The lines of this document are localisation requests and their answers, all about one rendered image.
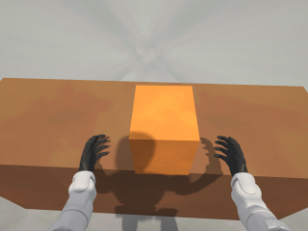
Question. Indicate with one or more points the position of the left robot forearm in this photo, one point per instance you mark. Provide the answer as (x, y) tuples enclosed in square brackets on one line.
[(77, 211)]

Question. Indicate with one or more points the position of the right robot forearm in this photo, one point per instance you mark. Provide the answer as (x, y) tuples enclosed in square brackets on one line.
[(252, 210)]

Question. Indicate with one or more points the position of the pedestal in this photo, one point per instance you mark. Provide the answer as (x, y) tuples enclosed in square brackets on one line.
[(46, 123)]

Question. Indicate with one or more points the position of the robot left hand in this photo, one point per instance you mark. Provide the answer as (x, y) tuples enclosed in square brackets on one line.
[(89, 156)]

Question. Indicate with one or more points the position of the robot right hand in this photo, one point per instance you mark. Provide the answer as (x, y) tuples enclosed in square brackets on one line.
[(234, 156)]

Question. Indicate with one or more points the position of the carton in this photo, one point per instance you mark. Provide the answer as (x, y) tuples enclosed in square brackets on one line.
[(163, 133)]

